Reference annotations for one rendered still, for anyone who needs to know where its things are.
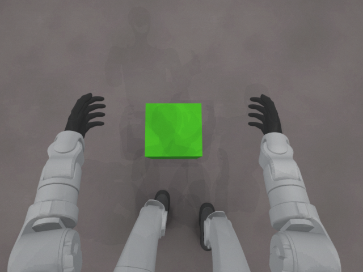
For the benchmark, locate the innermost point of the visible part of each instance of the robot right hand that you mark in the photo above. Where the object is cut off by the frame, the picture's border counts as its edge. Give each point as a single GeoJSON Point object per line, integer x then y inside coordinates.
{"type": "Point", "coordinates": [270, 118]}

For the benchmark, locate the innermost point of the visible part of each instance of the left robot upper arm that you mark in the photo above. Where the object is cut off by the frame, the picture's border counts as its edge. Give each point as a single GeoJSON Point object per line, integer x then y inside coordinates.
{"type": "Point", "coordinates": [57, 250]}

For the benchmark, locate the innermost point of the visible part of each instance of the right robot upper arm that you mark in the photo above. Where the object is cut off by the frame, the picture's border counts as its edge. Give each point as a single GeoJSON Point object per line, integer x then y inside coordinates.
{"type": "Point", "coordinates": [295, 251]}

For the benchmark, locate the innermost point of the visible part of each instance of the left robot thigh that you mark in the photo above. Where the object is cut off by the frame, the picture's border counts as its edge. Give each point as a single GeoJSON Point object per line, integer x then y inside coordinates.
{"type": "Point", "coordinates": [140, 251]}

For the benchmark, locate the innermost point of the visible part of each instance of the robot left forearm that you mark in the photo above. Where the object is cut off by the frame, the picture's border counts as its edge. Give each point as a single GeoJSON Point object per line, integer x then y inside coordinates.
{"type": "Point", "coordinates": [55, 204]}

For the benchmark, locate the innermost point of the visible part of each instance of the right robot thigh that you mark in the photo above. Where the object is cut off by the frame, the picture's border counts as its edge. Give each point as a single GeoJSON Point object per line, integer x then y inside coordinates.
{"type": "Point", "coordinates": [227, 253]}

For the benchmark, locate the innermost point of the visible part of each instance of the robot left hand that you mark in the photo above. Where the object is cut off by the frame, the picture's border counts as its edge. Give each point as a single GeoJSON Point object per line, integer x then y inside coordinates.
{"type": "Point", "coordinates": [79, 118]}

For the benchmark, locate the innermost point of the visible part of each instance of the robot thigh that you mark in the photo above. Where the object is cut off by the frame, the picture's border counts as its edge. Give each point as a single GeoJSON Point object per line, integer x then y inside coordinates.
{"type": "Point", "coordinates": [227, 253]}
{"type": "Point", "coordinates": [140, 251]}

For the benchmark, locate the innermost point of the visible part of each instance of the robot right forearm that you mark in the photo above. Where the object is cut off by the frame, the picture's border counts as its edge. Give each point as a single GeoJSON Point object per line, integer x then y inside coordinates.
{"type": "Point", "coordinates": [290, 206]}

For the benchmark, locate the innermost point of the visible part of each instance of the carton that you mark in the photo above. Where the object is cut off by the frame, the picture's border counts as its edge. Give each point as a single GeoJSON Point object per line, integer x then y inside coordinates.
{"type": "Point", "coordinates": [173, 131]}

